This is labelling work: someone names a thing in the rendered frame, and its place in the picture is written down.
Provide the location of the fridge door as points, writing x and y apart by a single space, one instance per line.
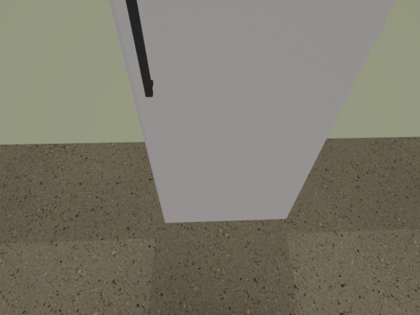
245 95

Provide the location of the handle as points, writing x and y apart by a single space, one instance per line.
134 17

